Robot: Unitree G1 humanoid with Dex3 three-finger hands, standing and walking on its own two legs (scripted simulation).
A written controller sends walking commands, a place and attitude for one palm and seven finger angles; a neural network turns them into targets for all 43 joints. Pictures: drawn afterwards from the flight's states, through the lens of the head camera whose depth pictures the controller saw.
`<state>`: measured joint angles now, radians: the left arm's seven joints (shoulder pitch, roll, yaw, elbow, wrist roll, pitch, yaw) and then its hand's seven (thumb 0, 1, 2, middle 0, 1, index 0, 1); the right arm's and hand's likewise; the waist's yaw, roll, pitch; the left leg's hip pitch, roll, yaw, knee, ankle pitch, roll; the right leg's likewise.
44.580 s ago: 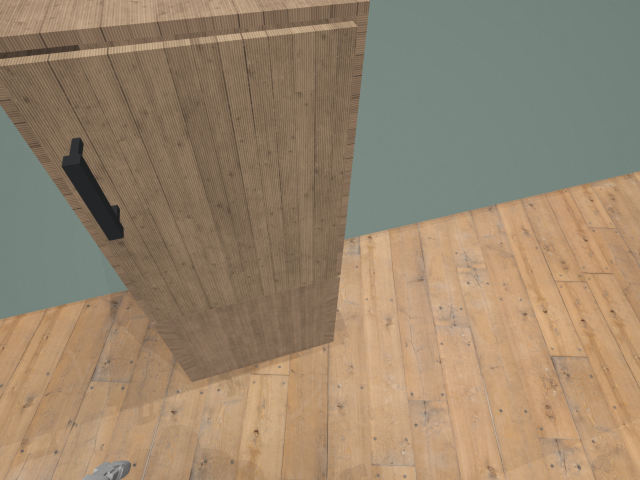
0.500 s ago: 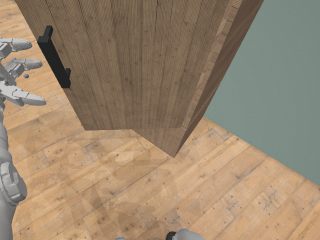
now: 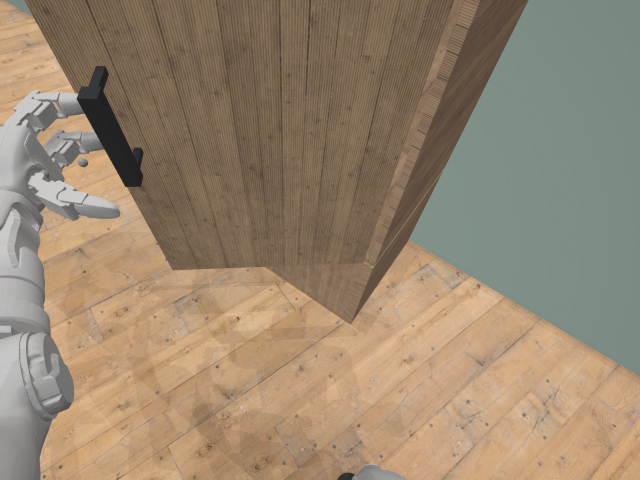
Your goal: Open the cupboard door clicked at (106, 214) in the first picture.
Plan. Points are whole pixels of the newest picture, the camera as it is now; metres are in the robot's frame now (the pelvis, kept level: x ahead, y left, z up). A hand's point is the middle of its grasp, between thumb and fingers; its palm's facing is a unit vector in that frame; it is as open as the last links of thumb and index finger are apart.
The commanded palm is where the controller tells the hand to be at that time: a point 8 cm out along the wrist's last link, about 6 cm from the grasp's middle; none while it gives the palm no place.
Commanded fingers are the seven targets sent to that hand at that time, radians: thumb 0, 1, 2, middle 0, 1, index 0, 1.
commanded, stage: slide the fingers in behind the handle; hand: left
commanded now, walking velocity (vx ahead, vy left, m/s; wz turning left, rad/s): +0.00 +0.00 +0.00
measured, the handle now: (117, 130) +0.52 +0.23 +0.11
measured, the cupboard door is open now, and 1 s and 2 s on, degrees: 40 40 40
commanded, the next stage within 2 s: close the thumb around the handle in 1.12 s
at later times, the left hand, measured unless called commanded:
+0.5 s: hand (114, 159) +0.47 +0.22 +0.11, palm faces +0.01 -1.00 -0.01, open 14.0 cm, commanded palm +0.44 +0.27 +0.11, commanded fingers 0.00 -0.50 0.30 -0.30 -1.20 -0.30 -1.20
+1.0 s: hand (128, 164) +0.46 +0.21 +0.11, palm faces +0.03 -1.00 -0.01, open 14.0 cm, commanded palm +0.44 +0.26 +0.11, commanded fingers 0.00 -0.50 0.30 -0.30 -1.20 -0.30 -1.20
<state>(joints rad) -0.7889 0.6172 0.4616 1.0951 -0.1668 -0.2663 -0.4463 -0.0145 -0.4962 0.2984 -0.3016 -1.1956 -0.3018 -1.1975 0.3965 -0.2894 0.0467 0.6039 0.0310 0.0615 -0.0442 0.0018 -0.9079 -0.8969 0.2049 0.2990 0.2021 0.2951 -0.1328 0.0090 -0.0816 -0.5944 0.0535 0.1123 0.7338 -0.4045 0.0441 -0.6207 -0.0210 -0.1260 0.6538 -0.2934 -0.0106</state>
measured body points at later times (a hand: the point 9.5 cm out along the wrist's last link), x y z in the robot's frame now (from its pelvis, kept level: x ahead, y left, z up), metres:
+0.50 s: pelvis +0.00 +0.00 +0.00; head +0.09 +0.01 +0.44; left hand +0.46 +0.28 +0.12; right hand +0.03 -0.27 -0.11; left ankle -0.03 +0.08 -0.71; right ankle +0.01 -0.12 -0.71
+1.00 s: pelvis -0.01 -0.01 +0.00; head +0.07 +0.00 +0.44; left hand +0.46 +0.26 +0.11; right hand +0.03 -0.28 -0.11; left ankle -0.03 +0.08 -0.71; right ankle +0.01 -0.12 -0.71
